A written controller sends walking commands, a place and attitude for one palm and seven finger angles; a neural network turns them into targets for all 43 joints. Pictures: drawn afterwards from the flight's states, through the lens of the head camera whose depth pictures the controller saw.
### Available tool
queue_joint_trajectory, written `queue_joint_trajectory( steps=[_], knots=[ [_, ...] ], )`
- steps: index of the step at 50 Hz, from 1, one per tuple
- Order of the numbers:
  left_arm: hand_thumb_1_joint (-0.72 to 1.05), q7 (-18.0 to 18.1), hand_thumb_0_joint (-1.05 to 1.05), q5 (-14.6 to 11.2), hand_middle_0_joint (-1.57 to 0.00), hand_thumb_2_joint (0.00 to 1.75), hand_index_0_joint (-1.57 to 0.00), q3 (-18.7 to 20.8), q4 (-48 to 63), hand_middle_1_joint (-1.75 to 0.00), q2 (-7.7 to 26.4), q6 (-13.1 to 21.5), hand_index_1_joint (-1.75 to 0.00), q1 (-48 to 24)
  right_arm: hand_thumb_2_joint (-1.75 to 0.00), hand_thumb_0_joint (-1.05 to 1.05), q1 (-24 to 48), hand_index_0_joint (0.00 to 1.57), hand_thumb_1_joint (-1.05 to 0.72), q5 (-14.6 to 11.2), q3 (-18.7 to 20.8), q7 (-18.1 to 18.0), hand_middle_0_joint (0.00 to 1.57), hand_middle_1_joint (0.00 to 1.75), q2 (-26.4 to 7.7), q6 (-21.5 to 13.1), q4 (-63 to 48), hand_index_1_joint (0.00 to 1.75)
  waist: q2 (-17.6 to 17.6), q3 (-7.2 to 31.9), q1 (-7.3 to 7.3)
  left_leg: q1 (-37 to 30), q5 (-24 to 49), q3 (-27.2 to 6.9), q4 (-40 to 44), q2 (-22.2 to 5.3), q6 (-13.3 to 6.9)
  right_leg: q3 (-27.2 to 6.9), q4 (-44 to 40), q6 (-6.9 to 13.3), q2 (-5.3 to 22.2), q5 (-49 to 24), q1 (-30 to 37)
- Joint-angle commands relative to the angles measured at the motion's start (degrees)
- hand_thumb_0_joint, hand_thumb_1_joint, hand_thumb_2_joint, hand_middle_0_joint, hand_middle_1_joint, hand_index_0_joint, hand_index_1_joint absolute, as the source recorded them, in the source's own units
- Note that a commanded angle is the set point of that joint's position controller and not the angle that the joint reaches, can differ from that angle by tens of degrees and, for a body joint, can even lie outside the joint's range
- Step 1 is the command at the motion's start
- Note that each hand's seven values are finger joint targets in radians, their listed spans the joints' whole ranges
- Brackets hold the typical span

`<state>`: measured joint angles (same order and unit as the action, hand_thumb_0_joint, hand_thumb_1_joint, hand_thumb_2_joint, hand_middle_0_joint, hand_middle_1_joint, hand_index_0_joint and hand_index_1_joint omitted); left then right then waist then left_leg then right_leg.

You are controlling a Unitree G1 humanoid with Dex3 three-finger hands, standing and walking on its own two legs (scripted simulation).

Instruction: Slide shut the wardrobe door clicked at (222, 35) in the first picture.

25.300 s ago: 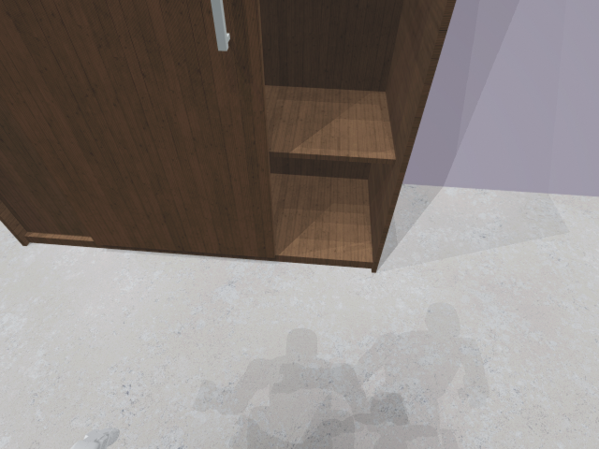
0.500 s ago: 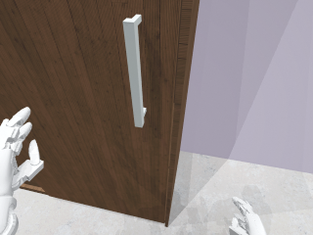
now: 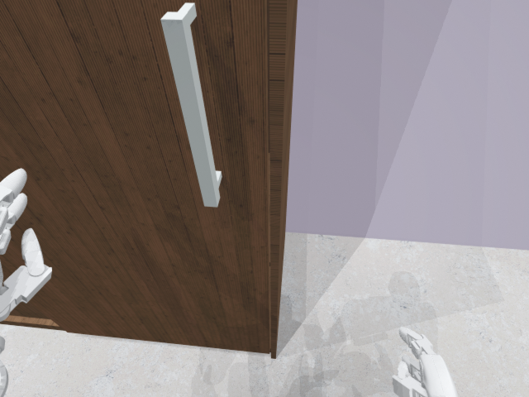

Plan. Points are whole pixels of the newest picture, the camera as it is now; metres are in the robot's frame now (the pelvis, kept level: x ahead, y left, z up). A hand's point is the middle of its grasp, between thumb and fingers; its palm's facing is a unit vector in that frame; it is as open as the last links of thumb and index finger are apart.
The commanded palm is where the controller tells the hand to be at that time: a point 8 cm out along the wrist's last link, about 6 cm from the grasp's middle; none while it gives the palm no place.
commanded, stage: step back with the hand held close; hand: left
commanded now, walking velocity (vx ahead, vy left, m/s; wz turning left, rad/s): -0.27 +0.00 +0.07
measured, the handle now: (202, 121) +0.38 +0.12 +0.25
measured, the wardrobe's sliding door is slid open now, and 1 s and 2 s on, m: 0.00 0.00 0.00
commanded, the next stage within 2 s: stop stepping back and stand still in 1.52 s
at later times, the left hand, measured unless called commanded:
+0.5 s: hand (7, 331) +0.14 +0.28 +0.16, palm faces +0.45 -0.76 -0.47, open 7.4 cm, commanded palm +0.08 +0.31 +0.17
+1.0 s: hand out of the picture +0.12 +0.27 +0.16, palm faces +0.40 -0.76 -0.51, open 7.4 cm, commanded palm +0.04 +0.31 +0.17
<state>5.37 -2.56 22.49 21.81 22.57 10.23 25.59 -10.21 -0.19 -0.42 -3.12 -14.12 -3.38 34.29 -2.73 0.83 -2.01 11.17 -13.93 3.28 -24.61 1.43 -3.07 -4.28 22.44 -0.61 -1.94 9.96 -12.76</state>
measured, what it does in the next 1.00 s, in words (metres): shifts its weight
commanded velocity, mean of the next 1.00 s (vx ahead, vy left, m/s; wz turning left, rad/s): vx -0.33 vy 0.00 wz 0.06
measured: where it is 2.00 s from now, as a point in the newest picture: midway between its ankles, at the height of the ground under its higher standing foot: outside the picture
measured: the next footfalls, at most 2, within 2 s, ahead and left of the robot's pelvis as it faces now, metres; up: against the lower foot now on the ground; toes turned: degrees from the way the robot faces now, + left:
right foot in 1.14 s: -0.13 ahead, -0.12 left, +0.00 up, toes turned +3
left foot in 1.48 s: -0.05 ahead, +0.08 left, +0.00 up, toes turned -3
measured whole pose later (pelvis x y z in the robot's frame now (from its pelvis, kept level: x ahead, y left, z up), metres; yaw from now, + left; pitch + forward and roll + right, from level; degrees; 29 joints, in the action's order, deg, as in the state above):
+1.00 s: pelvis -0.09 +0.01 -0.03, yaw +2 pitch +1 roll -2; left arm 7.0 0.8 27.3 32.0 25.9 18.1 28.6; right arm -12.0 0.7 1.6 -2.9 -12.4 -5.4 33.3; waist 2.0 -3.2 1.6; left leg 26.7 -12.3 2.6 -38.2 1.7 -4.9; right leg -3.9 40.2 -1.5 -2.7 11.5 -27.4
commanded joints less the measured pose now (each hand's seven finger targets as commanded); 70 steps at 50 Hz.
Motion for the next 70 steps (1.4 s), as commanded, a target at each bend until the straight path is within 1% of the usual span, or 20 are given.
queue_joint_trajectory(
  steps=[1,6,19,25,32,36,40,43,46,48,50,51,54,58,60,62,65,67,69,70],
  knots=[
    [0.9,1.41,0.0,0.36,-0.2,0.9,-0.2,8.77,12.3,-0.3,12.67,3.11,-0.3,0.95,-0.9,0.0,6.36,0.2,-0.9,0.0,3.11,-1.22,0.2,0.3,-6.14,-1.42,-10.54,0.3,1.2,10.77,-0.48,-3.08,18.09,-4.99,3.73,-6.31,0.68,-0.57,2.42,0.36,4.52,-18.63,3.49],
    [0.9,1.63,0.0,0.63,-0.2,0.9,-0.2,10.24,16.06,-0.3,13.49,3.94,-0.3,1.32,-0.9,0.0,6.21,0.2,-0.9,0.1,3.41,-1.27,0.2,0.3,-6.24,-1.08,-11.75,0.3,-3.56,9.4,-0.51,3.18,15.22,-6.26,4.79,-7.1,0.12,-0.74,6.04,0.14,3.39,-16.73,5.66],
    [0.9,2.33,0.0,2.24,-0.2,0.9,-0.2,8.28,13.38,-0.3,10.75,6.24,-0.3,-3.0,-0.9,0.0,4.34,0.2,-0.9,-0.39,3.86,-1.21,0.2,0.3,-6.84,-3.24,-11.0,0.3,0.95,2.2,0.92,18.46,-17.9,-10.02,7.43,-7.86,-2.67,-3.65,6.39,0.28,3.3,-0.06,3.37],
    [0.9,2.68,0.0,2.57,-0.2,0.9,-0.2,9.54,16.23,-0.3,11.84,7.86,-0.3,-3.52,-0.9,0.0,3.59,0.2,-0.9,-0.06,4.11,-0.93,0.2,0.3,-7.06,-4.37,-10.82,0.3,0.2,2.63,1.32,18.47,-20.18,-10.43,4.94,-6.92,-2.48,-5.44,4.77,1.2,4.27,5.14,0.57],
    [0.9,2.78,0.0,3.13,-0.2,0.9,-0.2,10.32,16.73,-0.3,10.95,9.15,-0.3,-2.95,-0.9,0.0,3.67,0.2,-0.9,0.16,4.19,-0.84,0.2,0.3,-6.91,-5.22,-10.76,0.3,-2.84,3.56,1.15,26.29,-21.65,-12.56,7.52,-9.66,-3.72,-3.01,14.14,0.41,2.02,-2.79,6.96],
    [0.9,2.54,0.0,3.08,-0.2,0.9,-0.2,10.65,16.66,-0.3,11.05,9.28,-0.3,-3.04,-0.9,0.0,3.5,0.2,-0.9,0.37,4.4,-0.77,0.2,0.3,-6.7,-5.17,-10.59,0.3,-0.49,3.08,1.3,28.06,-21.22,-11.77,4.65,-8.9,-3.62,-4.86,14.84,0.97,3.05,-4.25,6.09],
    [0.9,2.78,0.0,2.45,-0.2,0.9,-0.2,12.12,18.01,-0.3,13.17,9.7,-0.3,-1.18,-0.9,0.0,1.86,0.2,-0.9,0.65,4.86,-0.34,0.2,0.3,-6.15,-4.76,-9.75,0.3,6.59,4.56,1.96,19.66,-17.05,-8.66,-5.0,-4.48,-1.17,-12.14,4.99,4.07,9.14,0.06,-3.76],
    [0.9,3.32,0.0,1.62,-0.2,0.9,-0.2,11.47,20.99,-0.3,13.14,10.08,-0.3,0.32,-0.9,0.0,1.45,0.2,-0.9,0.61,4.65,0.1,0.2,0.3,-5.08,-4.32,-8.97,0.3,6.6,7.42,2.78,10.08,-9.22,-7.49,-9.25,-3.09,0.32,-12.0,2.47,5.44,11.51,-0.73,-10.43],
    [0.9,3.7,0.0,1.96,-0.2,0.9,-0.2,13.14,22.59,-0.3,13.62,10.65,-0.3,2.77,-0.9,0.0,2.13,0.2,-0.9,0.47,4.82,-0.3,0.2,0.3,-6.18,-4.5,-9.96,0.3,-1.46,8.3,2.77,15.5,-12.11,-12.62,0.8,-7.89,-1.8,-4.64,10.48,1.98,4.46,1.75,-4.65],
    [0.9,3.53,0.0,3.01,-0.2,0.9,-0.2,14.38,21.1,-0.3,12.49,10.94,-0.3,2.29,-0.9,0.0,3.88,0.2,-0.9,0.82,5.17,-0.85,0.2,0.3,-7.53,-5.49,-10.39,0.3,-12.41,7.34,1.82,32.91,-29.01,-21.7,14.78,-17.11,-6.04,1.54,27.91,-0.73,-2.73,1.98,10.18],
    [0.9,3.51,0.0,2.92,-0.2,0.9,-0.2,14.7,19.82,-0.3,13.36,10.32,-0.3,-0.42,-0.9,0.0,3.85,0.2,-0.9,1.35,5.28,-1.04,0.2,0.3,-6.67,-5.9,-9.37,0.3,-10.07,4.64,1.82,33.45,-22.31,-22.99,14.77,-19.42,-7.79,1.11,34.84,-0.71,-3.76,8.58,7.88],
    [0.9,3.43,0.0,2.38,-0.2,0.9,-0.2,14.0,17.95,-0.3,12.24,10.32,-0.3,0.95,-0.9,0.0,3.13,0.2,-0.9,1.5,5.36,-1.04,0.2,0.3,-6.33,-6.28,-8.51,0.3,-5.83,3.37,1.49,29.08,-16.01,-21.66,12.41,-18.65,-7.65,1.16,31.63,-0.38,-3.27,12.04,4.35],
    [0.9,2.44,0.0,1.27,-0.2,0.9,-0.2,9.88,17.19,-0.3,9.34,10.89,-0.3,2.82,-0.9,0.0,2.61,0.2,-0.9,1.54,4.42,-0.42,0.2,0.3,-5.64,-7.63,-6.44,0.3,-5.44,4.19,0.88,12.38,-3.81,-17.95,7.34,-16.07,-4.81,3.21,11.75,0.52,-1.22,13.5,-2.27],
    [0.9,1.96,0.0,1.12,-0.2,0.9,-0.2,7.74,19.56,-0.3,11.85,11.92,-0.3,-4.14,-0.9,0.0,3.97,0.2,-0.9,2.44,3.44,-0.56,0.2,0.3,-5.16,-7.09,-4.23,0.3,-1.2,11.73,1.2,-7.34,27.56,-8.93,-4.37,-10.22,1.07,-5.34,-0.53,2.51,6.18,-15.23,-8.14],
    [0.9,2.27,0.0,1.38,-0.2,0.9,-0.2,7.08,22.5,-0.3,12.67,11.19,-0.3,-5.9,-0.9,0.0,3.32,0.2,-0.9,1.73,4.04,-0.92,0.2,0.3,-4.56,-6.28,-4.57,0.3,2.46,20.57,1.65,-18.37,40.26,-3.46,-6.96,-7.95,1.31,-1.24,3.74,-1.67,4.83,-30.22,-7.8],
    [0.9,1.98,0.0,0.62,-0.2,0.9,-0.2,9.48,22.39,-0.3,13.85,9.73,-0.3,0.05,-0.9,0.0,4.97,0.2,-0.9,1.34,4.57,-0.85,0.2,0.3,-5.07,-5.62,-7.29,0.3,0.56,21.06,0.64,-16.06,34.84,-4.85,-4.04,-8.97,-0.09,0.6,4.89,-2.91,2.09,-16.43,-6.97],
    [0.9,1.61,0.0,-0.96,-0.2,0.9,-0.2,13.19,20.2,-0.3,15.62,9.13,-0.3,7.76,-0.9,0.0,6.66,0.2,-0.9,1.26,4.1,-0.32,0.2,0.3,-4.88,-4.09,-9.66,0.3,-2.0,12.94,0.53,-3.92,14.26,-6.16,-0.25,-8.0,0.42,-0.72,0.82,-0.92,2.54,-5.85,-6.68],
    [0.9,1.65,0.0,-1.79,-0.2,0.9,-0.2,12.27,19.94,-0.3,14.92,9.24,-0.3,7.9,-0.9,0.0,5.94,0.2,-0.9,0.46,3.83,-0.33,0.2,0.3,-3.9,-2.96,-9.8,0.3,4.93,8.78,1.7,-3.62,2.34,-3.62,-7.29,-4.29,2.66,-4.79,-5.51,1.64,7.79,-0.06,-14.31],
    [0.9,2.57,0.0,-2.0,-0.2,0.9,-0.2,11.6,19.43,-0.3,15.29,8.82,-0.3,6.56,-0.9,0.0,4.72,0.2,-0.9,0.28,4.0,-0.69,0.2,0.3,-3.48,-2.62,-8.84,0.3,9.09,4.46,2.33,-3.87,-2.4,-3.57,-20.29,-0.48,4.1,-10.53,-11.37,7.1,15.53,7.49,-24.43],
    [0.9,2.76,0.0,-1.9,-0.2,0.9,-0.2,11.92,18.69,-0.3,15.39,8.47,-0.3,5.11,-0.9,0.0,4.43,0.2,-0.9,0.9,3.8,-0.83,0.2,0.3,-3.34,-2.56,-8.4,0.3,9.96,3.14,2.56,-1.49,-2.57,-4.5,-22.56,-0.29,4.34,-10.77,-10.22,8.61,16.44,1.21,-24.09]
  ],
)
